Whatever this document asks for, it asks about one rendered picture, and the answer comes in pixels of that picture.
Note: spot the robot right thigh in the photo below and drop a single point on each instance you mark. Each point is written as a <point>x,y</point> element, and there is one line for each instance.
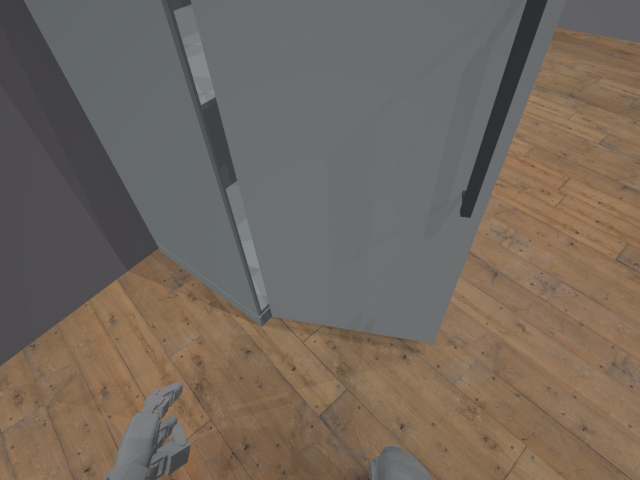
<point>397,466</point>

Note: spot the fridge door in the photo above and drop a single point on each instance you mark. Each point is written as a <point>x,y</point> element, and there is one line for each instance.
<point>353,128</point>

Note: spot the handle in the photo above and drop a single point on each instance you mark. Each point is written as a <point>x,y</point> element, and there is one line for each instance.
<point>527,29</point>

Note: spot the left robot hand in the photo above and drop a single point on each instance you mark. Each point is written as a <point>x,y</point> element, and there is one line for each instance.
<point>145,434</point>

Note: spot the robot right shin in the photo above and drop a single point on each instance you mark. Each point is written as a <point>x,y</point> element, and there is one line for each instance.
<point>391,448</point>

